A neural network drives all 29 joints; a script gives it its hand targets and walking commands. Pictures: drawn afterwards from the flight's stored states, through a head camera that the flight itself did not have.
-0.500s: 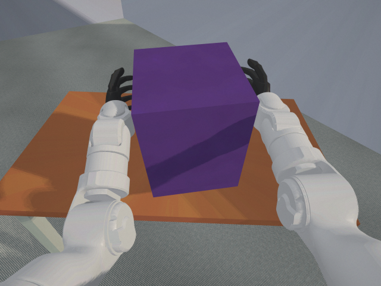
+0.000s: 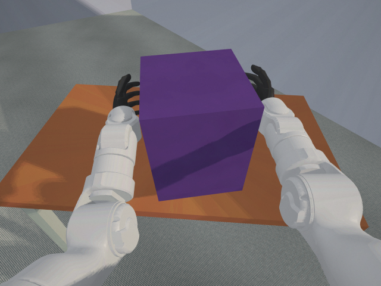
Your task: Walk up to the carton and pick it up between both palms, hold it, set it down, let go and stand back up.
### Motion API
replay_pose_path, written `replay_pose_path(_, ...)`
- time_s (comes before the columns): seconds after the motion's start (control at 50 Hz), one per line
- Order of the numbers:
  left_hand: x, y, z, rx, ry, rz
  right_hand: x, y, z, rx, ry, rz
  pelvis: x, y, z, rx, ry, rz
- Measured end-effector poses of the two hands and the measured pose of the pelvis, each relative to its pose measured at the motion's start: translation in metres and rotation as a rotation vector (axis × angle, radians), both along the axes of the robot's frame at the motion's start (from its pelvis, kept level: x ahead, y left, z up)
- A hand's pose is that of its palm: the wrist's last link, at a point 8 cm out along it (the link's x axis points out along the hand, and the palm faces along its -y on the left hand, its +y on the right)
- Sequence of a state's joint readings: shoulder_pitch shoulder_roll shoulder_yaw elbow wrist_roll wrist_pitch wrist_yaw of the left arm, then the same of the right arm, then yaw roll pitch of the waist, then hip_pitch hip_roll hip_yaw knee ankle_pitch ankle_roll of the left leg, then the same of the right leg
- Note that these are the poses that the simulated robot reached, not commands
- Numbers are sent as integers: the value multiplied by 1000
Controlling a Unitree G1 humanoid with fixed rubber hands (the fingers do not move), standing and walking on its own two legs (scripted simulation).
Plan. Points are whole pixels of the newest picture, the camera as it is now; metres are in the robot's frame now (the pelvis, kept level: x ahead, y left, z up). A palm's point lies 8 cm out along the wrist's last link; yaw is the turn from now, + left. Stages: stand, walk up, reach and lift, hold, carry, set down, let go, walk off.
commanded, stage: set down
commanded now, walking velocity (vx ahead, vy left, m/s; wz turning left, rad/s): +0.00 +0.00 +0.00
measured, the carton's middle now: (194, 126) +0.42 +0.04 +0.13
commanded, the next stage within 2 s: none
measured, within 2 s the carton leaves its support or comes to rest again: rests again in 1.80 s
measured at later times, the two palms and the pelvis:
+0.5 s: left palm (124, 119) +0.39 +0.19 +0.16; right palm (259, 108) +0.45 -0.10 +0.17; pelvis +0.00 +0.00 +0.00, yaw +0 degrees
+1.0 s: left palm (126, 124) +0.39 +0.19 +0.15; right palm (259, 113) +0.45 -0.10 +0.16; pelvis +0.01 +0.00 +0.00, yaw +0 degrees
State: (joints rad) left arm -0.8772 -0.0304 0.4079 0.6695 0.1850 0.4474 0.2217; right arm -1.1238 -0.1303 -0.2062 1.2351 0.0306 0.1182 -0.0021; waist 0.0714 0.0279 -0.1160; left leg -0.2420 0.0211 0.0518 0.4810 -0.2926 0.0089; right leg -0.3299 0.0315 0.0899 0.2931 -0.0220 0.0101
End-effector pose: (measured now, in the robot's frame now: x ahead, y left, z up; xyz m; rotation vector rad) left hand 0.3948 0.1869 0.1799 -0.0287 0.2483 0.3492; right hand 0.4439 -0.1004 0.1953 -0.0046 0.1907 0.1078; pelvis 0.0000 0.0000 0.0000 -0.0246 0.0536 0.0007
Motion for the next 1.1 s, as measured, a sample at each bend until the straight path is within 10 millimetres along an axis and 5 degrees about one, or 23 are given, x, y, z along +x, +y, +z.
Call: replay_pose_path(1.1,-4,-2,-33,-18,35,51,8,-1,-38,-42,32,66,5,0,1,-1,12,1)
